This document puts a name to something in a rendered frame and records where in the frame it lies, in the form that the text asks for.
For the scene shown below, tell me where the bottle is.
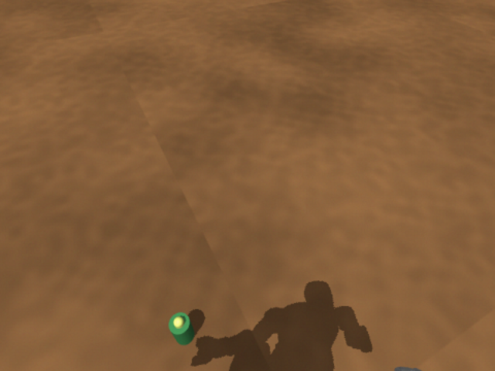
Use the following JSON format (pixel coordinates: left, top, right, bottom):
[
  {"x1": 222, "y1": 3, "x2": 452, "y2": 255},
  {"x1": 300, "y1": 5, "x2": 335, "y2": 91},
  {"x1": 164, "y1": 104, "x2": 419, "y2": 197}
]
[{"x1": 169, "y1": 312, "x2": 194, "y2": 345}]

